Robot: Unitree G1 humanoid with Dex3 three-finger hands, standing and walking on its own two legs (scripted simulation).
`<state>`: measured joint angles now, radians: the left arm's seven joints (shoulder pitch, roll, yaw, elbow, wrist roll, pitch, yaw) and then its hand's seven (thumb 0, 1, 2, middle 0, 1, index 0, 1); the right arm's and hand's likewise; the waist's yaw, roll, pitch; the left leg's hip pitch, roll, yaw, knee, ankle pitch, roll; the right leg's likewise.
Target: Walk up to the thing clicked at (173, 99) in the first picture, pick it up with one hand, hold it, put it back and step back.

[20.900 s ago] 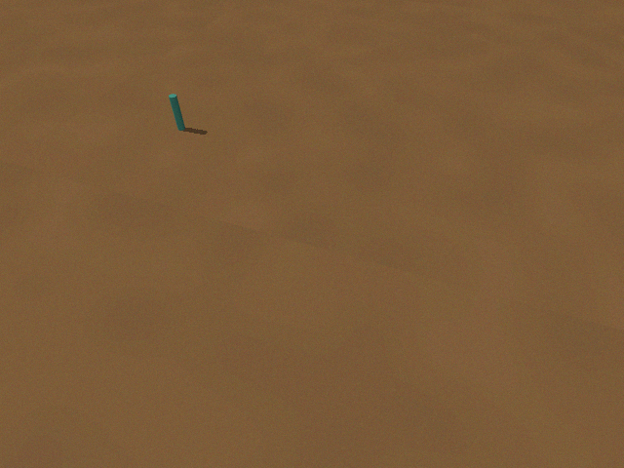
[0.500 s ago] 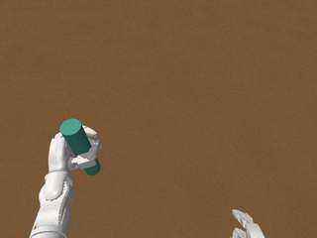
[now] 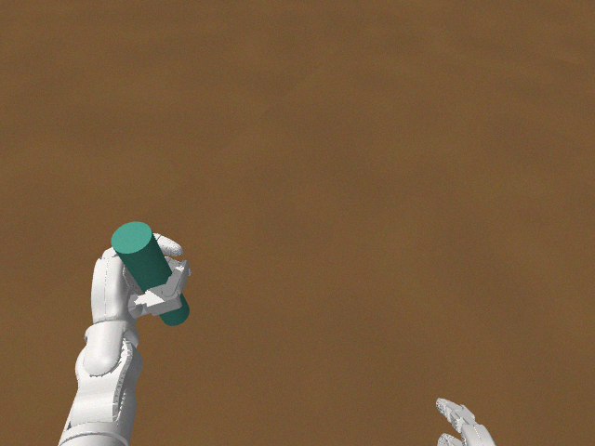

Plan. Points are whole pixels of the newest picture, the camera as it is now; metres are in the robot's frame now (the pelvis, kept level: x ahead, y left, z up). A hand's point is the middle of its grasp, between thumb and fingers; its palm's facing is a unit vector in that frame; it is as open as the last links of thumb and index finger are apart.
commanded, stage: hold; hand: left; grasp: from the side
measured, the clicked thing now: (157, 281) +0.33 +0.18 +0.04
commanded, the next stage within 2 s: crouch in 0.90 s
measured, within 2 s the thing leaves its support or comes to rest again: neither
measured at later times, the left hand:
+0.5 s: hand (168, 275) +0.33 +0.17 +0.05, palm faces +0.14 -0.99 -0.01, open 5.3 cm
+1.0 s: hand (168, 274) +0.33 +0.17 +0.05, palm faces +0.13 -0.99 -0.01, open 5.3 cm
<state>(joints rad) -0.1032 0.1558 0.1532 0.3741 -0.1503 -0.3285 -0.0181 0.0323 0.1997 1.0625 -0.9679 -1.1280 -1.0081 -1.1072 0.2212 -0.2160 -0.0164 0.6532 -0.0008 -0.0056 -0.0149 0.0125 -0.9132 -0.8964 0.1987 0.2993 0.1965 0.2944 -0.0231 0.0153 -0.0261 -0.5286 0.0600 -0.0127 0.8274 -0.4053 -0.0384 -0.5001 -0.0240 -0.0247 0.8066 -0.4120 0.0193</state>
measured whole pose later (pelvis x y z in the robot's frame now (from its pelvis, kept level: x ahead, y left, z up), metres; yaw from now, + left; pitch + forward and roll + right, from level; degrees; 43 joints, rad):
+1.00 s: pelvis +0.00 +0.00 +0.00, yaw +0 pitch +6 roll -1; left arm -0.12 0.16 0.14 0.40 -0.14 -0.33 -0.01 0.03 0.20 1.06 -0.97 -1.13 -1.01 -1.11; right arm 0.22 -0.21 -0.02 0.66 0.00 0.00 -0.01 0.01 -0.92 -0.90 0.20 0.30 0.20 0.29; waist -0.02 0.02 -0.03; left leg -0.53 0.06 -0.01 0.83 -0.42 -0.03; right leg -0.50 -0.03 -0.02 0.81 -0.42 0.02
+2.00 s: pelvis -0.08 +0.01 -0.30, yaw -4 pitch +34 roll -4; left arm -0.70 0.39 0.45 1.14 -0.06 -0.76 -0.10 0.03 0.19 1.08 -0.97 -1.13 -1.02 -1.10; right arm 0.12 -0.25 0.03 0.69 -0.11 0.01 0.09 0.01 -0.91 -0.90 0.20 0.30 0.20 0.29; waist -0.13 -0.02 -0.14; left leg -1.98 0.05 -0.11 2.06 -0.67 -0.04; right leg -1.93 -0.01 -0.02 2.02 -0.68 0.03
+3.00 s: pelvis -0.09 +0.02 -0.43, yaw -9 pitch +26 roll -10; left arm -0.73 0.61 0.56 1.16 -0.05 -0.77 -0.11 0.03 0.19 1.08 -0.97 -1.12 -1.01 -1.10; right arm 0.04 -0.32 0.20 0.67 -0.20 0.08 0.13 0.00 -0.91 -0.90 0.20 0.30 0.20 0.29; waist -0.22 -0.08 0.08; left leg -2.28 0.02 -0.24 2.52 -0.71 -0.05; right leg -2.19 0.03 -0.08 2.40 -0.68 0.07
